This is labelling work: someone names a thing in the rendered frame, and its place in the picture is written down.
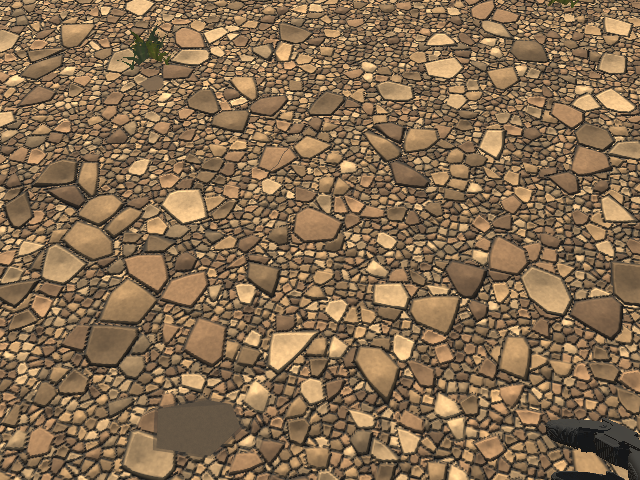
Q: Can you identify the right robot hand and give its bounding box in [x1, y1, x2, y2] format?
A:
[545, 418, 640, 480]

